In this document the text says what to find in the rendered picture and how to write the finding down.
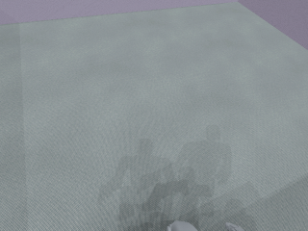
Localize robot right thigh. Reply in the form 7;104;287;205
167;221;197;231

